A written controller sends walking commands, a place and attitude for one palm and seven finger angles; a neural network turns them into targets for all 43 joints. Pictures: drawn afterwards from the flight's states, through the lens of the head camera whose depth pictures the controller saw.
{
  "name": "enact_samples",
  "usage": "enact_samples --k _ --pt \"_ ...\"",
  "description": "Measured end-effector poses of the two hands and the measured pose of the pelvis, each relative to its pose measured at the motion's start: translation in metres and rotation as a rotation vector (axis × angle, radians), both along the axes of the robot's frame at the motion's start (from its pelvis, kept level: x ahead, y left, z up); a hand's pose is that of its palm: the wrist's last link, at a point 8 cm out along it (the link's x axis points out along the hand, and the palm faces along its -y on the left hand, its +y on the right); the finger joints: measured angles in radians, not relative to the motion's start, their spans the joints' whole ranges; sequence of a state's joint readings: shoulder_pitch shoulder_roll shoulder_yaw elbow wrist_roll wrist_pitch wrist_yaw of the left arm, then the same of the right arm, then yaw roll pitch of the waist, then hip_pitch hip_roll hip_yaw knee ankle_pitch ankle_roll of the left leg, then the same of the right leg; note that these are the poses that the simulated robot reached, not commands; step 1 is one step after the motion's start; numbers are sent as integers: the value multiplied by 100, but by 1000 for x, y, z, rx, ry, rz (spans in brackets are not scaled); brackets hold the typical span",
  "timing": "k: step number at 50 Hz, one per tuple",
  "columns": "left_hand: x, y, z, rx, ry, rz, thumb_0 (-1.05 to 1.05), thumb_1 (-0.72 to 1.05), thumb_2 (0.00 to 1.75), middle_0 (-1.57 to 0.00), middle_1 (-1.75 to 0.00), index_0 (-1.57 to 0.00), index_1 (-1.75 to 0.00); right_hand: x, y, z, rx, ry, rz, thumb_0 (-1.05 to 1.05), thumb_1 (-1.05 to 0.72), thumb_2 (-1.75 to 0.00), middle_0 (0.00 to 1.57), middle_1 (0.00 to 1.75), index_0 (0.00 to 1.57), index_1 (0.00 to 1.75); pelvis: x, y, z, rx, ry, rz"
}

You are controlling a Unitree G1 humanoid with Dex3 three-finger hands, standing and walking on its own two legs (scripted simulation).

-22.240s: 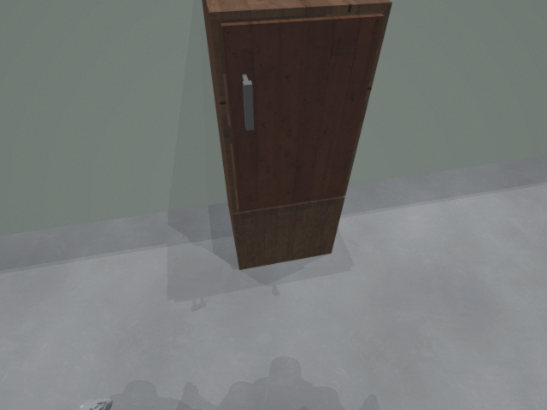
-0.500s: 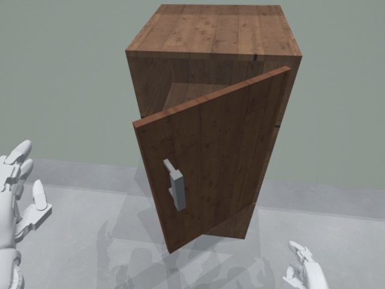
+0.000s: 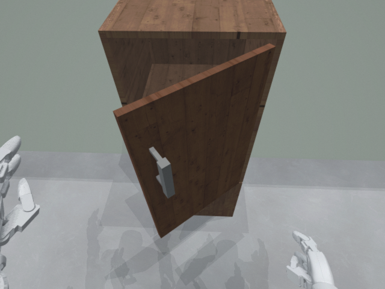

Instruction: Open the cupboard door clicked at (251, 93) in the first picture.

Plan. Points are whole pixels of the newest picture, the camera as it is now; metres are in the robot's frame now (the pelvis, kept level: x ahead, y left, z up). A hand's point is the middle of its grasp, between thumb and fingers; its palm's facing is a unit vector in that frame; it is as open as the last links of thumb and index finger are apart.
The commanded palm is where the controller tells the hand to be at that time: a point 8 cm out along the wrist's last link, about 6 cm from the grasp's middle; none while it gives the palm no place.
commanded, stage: step back with the hand held close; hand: left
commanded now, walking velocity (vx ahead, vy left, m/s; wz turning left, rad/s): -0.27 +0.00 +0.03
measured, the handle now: (161, 173) +0.34 +0.10 +0.05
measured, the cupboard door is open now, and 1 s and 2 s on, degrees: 39 39 39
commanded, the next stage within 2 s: stop stepping back and stand still in 1.02 s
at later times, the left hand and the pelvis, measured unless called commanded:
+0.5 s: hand out of the picture +0.12 +0.28 +0.14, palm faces +0.47 -0.77 -0.44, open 7.4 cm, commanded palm +0.05 +0.32 +0.17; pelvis -0.09 +0.02 -0.02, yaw +1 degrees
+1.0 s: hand out of the picture +0.04 +0.23 +0.16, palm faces +0.27 -0.77 -0.57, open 7.4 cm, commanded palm -0.02 +0.27 +0.17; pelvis -0.17 -0.03 +0.00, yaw -3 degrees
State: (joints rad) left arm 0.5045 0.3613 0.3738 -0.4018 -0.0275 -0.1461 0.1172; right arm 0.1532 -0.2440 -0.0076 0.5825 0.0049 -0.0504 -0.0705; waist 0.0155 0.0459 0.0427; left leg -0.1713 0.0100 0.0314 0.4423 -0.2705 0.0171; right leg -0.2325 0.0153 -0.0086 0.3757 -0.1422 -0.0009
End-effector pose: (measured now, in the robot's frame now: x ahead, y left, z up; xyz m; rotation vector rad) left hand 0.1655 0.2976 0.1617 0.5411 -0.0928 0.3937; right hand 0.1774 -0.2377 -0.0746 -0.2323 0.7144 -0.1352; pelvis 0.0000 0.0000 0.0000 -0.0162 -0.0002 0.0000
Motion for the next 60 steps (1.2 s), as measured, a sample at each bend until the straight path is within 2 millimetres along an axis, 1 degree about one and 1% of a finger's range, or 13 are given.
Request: enact_samples --k 6,12,19,25,31,35,38,42,45,48,51,55,60 --pt "-12 4 5 46 -13 -65 2 89 90 -21 -30 -21 -30 -25 -2 4 -32 21 -59 1 -90 -90 20 30 20 30 -16 9 -3 9 5 -9" --pt "-40 17 14 96 -84 -49 2 89 90 -22 -30 -21 -30 -48 8 5 -32 -1 -57 1 -90 -90 20 30 20 30 -37 15 -9 20 -10 -10" --pt "-75 22 3 78 -131 20 2 89 90 -21 -30 -21 -30 -73 19 -8 -14 -18 -13 1 -90 -90 20 30 20 30 -63 16 -20 14 -28 2" --pt "-91 21 -3 31 -167 9 2 89 90 -21 -30 -21 -30 -103 23 -15 -37 27 7 1 -90 -90 20 30 20 30 -86 19 -22 1 -17 16" --pt "-109 24 19 113 -205 -10 2 89 90 -22 -30 -21 -30 -129 27 -14 -28 46 -9 1 -90 -90 20 30 20 30 -99 17 -17 -28 -6 47" --pt "-122 23 29 125 -204 21 2 89 90 -21 -30 -21 -30 -136 28 -12 7 41 -3 1 -90 -90 20 30 20 30 -103 10 -10 -22 41 17" --pt "-123 11 21 89 -160 18 2 89 90 -21 -30 -20 -30 -138 24 -15 26 30 24 1 -90 -90 20 30 21 30 -116 1 -9 -7 74 -9" --pt "-124 -19 6 56 -85 -64 2 89 90 -21 -30 -20 -30 -144 9 -23 38 22 46 1 -90 -90 20 30 21 30 -148 -12 -13 -10 78 -30" --pt "-133 -37 8 74 -52 -149 2 89 90 -21 -30 -21 -30 -156 -5 -18 39 35 9 1 -90 -90 20 30 21 30 -163 -20 -9 -10 68 -33" --pt "-150 -37 16 119 -26 -175 2 89 90 -22 -30 -21 -30 -170 -17 -1 8 38 -22 1 -90 -90 20 30 21 30 -169 -26 -3 22 85 -44" --pt "-165 -29 21 121 -24 -156 2 88 90 -22 -30 -21 -31 -179 -28 13 -57 16 -28 1 -90 -90 20 30 20 30 -177 -24 1 4 90 -49" --pt "-182 -26 23 109 -74 -151 2 89 90 -22 -30 -21 -30 -192 -36 17 -82 -18 -39 1 -90 -90 20 30 20 30 -197 -20 -2 1 72 -40" --pt "-216 -29 14 62 -35 -106 2 89 90 -21 -30 -21 -30 -226 -32 20 -48 -43 -31 1 -90 -90 20 30 20 30 -230 -26 3 -4 41 -29"
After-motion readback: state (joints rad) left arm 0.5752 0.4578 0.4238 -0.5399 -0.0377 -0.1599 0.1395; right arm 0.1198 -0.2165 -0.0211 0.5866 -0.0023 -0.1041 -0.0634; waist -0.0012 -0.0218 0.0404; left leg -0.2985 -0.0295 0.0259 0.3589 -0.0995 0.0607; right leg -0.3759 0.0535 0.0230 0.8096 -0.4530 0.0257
